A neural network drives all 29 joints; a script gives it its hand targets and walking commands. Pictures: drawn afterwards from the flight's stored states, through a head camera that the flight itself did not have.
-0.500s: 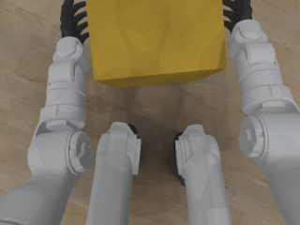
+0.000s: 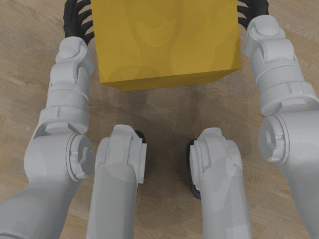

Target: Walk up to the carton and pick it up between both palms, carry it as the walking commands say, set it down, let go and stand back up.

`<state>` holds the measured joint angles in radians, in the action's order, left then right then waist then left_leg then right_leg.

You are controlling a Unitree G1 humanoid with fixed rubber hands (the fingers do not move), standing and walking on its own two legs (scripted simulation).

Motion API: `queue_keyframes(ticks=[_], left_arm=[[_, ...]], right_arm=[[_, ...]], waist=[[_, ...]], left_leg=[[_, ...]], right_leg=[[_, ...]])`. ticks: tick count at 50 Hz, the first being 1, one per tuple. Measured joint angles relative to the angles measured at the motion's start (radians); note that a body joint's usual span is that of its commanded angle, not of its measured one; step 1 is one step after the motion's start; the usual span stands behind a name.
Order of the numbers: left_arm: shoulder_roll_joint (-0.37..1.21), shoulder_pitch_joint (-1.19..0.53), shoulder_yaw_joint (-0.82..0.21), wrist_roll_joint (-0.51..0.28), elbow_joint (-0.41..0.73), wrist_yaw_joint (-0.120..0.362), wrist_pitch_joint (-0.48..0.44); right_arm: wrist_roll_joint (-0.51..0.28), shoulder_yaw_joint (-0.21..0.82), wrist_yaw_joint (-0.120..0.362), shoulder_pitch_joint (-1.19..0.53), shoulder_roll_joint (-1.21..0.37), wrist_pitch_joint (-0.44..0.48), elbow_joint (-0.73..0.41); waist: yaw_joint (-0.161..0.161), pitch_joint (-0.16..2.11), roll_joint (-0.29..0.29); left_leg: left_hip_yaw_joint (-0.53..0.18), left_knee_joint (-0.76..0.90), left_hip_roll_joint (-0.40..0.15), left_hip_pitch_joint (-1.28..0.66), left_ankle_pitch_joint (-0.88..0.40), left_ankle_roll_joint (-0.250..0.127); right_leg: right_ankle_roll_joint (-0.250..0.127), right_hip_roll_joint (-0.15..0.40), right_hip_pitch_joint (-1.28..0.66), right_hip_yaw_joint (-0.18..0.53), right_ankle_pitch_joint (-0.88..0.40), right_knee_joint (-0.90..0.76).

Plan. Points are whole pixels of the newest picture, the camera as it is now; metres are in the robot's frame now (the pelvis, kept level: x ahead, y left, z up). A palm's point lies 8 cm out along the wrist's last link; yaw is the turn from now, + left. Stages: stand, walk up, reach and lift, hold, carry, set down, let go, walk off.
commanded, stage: set down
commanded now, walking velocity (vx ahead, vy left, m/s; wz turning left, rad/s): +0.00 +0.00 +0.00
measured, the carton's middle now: (163, 25) +0.56 +0.02 -0.24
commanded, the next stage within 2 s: none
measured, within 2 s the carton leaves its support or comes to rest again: rests again in 0.68 s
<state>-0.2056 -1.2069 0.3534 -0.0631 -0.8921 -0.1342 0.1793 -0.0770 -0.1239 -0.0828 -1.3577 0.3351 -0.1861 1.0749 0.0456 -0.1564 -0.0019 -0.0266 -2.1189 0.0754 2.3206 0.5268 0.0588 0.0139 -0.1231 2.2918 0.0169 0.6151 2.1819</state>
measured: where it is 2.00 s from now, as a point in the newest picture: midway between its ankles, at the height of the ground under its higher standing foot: (165, 173)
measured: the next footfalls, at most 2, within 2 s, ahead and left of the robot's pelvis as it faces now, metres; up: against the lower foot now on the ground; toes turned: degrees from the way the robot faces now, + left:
none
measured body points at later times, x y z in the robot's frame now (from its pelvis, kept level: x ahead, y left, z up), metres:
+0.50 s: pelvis -0.01 +0.00 -0.01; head +0.34 -0.01 +0.27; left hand +0.51 +0.20 -0.16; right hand +0.55 -0.17 -0.16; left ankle +0.12 +0.12 -0.34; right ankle +0.09 -0.11 -0.34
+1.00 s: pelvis -0.01 +0.00 -0.01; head +0.34 -0.01 +0.26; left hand +0.51 +0.21 -0.17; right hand +0.55 -0.17 -0.17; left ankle +0.12 +0.12 -0.34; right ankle +0.09 -0.10 -0.34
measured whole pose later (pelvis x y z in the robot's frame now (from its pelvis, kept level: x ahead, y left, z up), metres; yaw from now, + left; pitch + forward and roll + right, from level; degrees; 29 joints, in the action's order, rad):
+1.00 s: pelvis -0.01 +0.00 -0.01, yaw +0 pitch +37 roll +2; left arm -0.26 -1.30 0.40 -0.04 -1.01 -0.06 0.15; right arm -0.01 -0.19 0.02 -1.44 0.36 -0.16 1.13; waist 0.04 -0.27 0.01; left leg 0.00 -2.14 0.05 2.30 0.50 0.04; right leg -0.01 -0.07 2.28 0.00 0.58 2.21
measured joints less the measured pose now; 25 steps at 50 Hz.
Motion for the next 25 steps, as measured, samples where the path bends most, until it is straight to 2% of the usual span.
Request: queue_keyframes(ticks=[10,25], left_arm=[[-0.015,-0.023,-0.002,-0.007,-0.036,0.003,-0.016],[-0.026,-0.055,0.017,0.004,-0.071,0.03,-0.028]], right_arm=[[-0.01,0.016,0.017,-0.024,0.009,0.01,0.025],[0.017,-0.015,0.057,-0.052,0.02,0.017,0.049]], waist=[[-0.004,-0.045,0.004],[-0.005,-0.075,0.008]], left_leg=[[0.005,-0.012,-0.006,-0.011,-0.008,-0.003],[0.017,-0.02,-0.017,-0.013,-0.021,-0.014]], right_leg=[[-0.007,0.012,-0.01,-0.005,-0.008,0.013],[-0.012,0.028,-0.01,-0.007,-0.02,0.024]])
